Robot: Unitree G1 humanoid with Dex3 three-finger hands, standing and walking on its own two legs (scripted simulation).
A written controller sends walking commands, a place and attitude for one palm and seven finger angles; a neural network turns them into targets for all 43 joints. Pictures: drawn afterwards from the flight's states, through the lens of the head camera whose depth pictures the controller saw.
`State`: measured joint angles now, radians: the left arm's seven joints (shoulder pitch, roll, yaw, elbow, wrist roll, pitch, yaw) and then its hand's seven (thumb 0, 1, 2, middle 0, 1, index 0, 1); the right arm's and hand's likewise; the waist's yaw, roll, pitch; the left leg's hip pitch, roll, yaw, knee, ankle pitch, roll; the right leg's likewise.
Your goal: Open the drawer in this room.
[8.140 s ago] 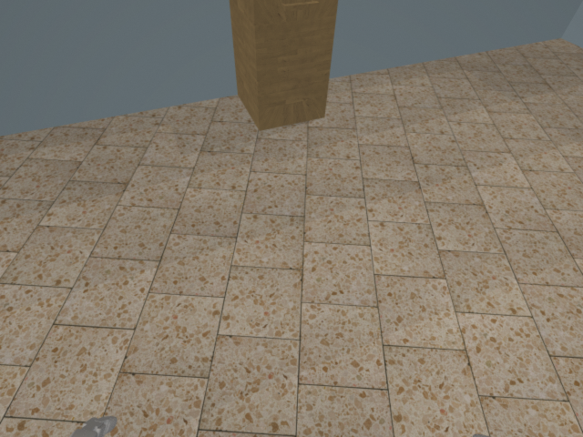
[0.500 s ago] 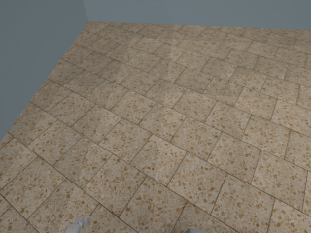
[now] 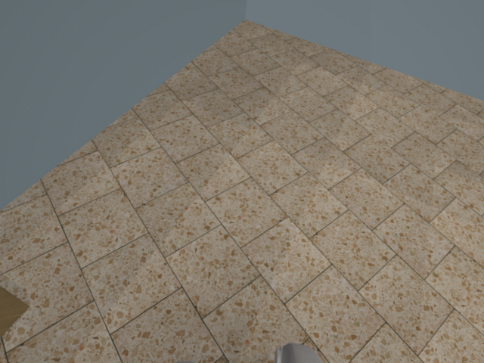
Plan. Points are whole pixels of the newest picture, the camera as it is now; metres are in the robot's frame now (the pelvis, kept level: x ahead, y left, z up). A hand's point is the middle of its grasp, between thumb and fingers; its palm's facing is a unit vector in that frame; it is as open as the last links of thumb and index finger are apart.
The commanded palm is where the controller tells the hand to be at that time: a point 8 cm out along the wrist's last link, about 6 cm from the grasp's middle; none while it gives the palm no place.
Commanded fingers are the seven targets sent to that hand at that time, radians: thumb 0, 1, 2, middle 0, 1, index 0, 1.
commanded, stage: turn to face it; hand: left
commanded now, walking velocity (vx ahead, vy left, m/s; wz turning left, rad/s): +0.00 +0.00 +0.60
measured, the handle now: out of the picture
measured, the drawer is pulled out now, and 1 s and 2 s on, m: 0.00 0.00 0.00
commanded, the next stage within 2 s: take the last steps up to it in 1.68 s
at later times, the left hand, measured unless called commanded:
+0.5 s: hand out of the picture +0.03 +0.15 -0.14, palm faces +0.30 -0.91 -0.28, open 7.4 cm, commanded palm none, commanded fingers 0.00 0.90 0.90 -0.20 -0.30 -0.20 -0.30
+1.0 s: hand out of the picture -0.15 +0.18 -0.17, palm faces +0.62 -0.74 -0.26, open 7.4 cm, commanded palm none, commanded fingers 0.00 0.90 0.90 -0.20 -0.30 -0.20 -0.30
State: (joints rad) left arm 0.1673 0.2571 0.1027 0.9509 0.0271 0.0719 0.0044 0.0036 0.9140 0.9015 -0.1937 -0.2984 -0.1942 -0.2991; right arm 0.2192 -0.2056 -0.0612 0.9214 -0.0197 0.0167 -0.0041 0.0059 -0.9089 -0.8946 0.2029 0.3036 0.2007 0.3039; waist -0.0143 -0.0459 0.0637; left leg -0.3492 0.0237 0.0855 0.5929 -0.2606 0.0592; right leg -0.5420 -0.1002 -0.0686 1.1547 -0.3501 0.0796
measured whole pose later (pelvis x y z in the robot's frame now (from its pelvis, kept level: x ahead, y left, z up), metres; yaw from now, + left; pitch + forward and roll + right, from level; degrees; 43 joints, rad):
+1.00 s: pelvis -0.05 -0.04 +0.00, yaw +37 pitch +1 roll -1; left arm 0.21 0.30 0.08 0.94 0.02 0.08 0.01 0.01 0.91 0.90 -0.19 -0.30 -0.19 -0.30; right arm 0.12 -0.23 -0.04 0.90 -0.01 0.02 0.01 0.01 -0.91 -0.89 0.21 0.30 0.20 0.30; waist 0.02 -0.05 0.09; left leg -0.24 0.00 0.03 0.54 -0.31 0.04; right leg -0.46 -0.12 -0.08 1.10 -0.47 0.09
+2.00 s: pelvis -0.07 -0.04 +0.01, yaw +64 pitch -2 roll -2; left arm 0.30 0.26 0.06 1.05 0.03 0.05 -0.01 0.01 0.91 0.90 -0.19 -0.30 -0.19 -0.30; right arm 0.19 -0.17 -0.01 0.97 -0.01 -0.02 -0.01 0.01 -0.91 -0.89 0.20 0.30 0.20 0.30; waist 0.03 -0.04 0.04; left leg -0.14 -0.01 0.05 0.42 -0.25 0.07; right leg -0.43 -0.09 -0.06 1.08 -0.36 0.05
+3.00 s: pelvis +0.13 +0.15 +0.01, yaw +68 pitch +0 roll +0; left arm 0.47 0.10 0.02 1.16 0.03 -0.07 0.01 0.00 0.92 0.90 -0.19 -0.30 -0.20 -0.30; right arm 0.13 -0.19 -0.05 1.02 -0.02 0.00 0.02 0.01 -0.91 -0.90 0.20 0.30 0.20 0.30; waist 0.06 0.03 0.03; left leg -0.51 0.10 0.06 0.77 -0.18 -0.02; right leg 0.00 0.01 -0.19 0.28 -0.28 -0.05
